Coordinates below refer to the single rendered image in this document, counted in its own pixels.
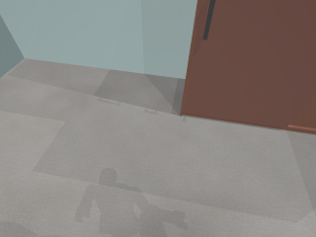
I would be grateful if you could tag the wardrobe door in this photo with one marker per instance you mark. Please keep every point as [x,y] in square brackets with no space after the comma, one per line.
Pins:
[258,63]
[307,116]

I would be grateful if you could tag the handle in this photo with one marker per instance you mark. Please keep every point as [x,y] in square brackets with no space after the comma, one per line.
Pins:
[208,19]

